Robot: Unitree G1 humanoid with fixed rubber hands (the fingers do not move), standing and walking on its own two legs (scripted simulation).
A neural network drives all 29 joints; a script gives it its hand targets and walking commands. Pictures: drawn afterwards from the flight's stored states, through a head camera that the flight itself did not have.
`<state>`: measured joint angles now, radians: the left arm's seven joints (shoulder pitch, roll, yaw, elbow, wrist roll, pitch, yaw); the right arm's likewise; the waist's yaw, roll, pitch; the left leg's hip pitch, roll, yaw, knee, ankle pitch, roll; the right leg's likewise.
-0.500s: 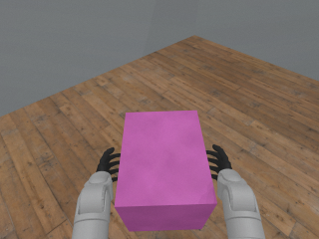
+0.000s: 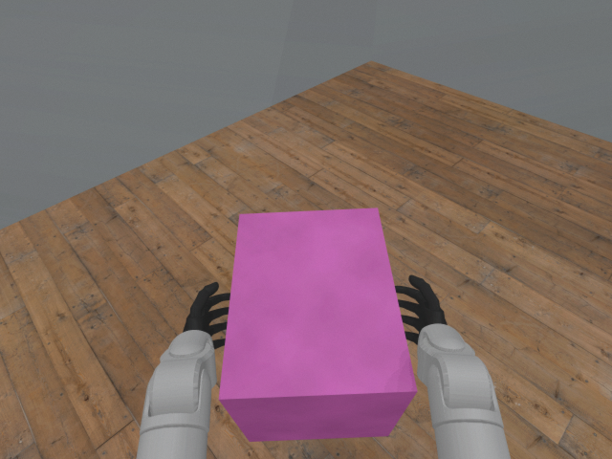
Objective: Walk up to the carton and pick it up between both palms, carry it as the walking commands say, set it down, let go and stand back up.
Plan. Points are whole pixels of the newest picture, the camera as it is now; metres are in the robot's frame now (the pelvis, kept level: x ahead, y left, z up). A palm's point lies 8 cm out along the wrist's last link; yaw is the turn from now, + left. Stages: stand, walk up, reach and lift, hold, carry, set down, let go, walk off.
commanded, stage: carry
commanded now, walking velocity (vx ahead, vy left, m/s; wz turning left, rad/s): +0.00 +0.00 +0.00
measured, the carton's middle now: (313, 324) +0.33 +0.00 -0.04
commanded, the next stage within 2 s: hold in 0.14 s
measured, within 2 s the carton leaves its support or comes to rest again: neither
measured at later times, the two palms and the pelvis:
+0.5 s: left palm (172, 283) +0.33 +0.18 +0.09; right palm (400, 271) +0.35 -0.12 +0.07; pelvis +0.02 +0.01 +0.00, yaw +7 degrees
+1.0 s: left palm (190, 323) +0.33 +0.19 -0.02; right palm (386, 303) +0.36 -0.12 -0.02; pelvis +0.07 +0.01 +0.01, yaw +7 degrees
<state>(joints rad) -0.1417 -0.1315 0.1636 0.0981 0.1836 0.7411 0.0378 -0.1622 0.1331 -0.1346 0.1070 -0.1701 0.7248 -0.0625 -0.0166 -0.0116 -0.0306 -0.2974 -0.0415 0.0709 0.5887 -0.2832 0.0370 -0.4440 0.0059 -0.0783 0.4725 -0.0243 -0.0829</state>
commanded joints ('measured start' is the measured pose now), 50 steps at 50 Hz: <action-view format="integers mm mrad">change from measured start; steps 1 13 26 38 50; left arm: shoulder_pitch -584 -1151 -1098 -855 -781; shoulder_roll -901 -860 -880 -914 -887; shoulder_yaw -649 -462 -169 -369 -499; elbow -158 161 608 255 262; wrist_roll -247 -216 -106 -148 -171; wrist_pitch -66 -202 -187 -257 -448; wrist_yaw -236 -289 -344 -282 -305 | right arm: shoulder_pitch -520 -1009 -943 -698 -577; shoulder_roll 899 976 968 1088 989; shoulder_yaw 624 483 241 411 500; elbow -113 117 416 271 218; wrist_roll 261 254 144 264 155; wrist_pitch -45 -80 -8 -95 -333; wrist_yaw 252 293 264 308 214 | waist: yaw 9 4 -67 28 -55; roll -26 68 -64 36 -9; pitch -394 -346 -199 -369 -562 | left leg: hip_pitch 44 -365 -275 -156 -346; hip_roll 117 65 69 44 -36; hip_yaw -89 -244 -250 -250 -236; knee -115 -235 -268 -223 -91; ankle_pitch -55 -389 -257 208 144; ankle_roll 27 91 80 38 18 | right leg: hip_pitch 220 715 744 751 709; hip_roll -183 52 4 8 17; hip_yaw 200 182 216 188 245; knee -139 78 -56 -11 86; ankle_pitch -251 -403 -327 258 359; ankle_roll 3 85 110 85 78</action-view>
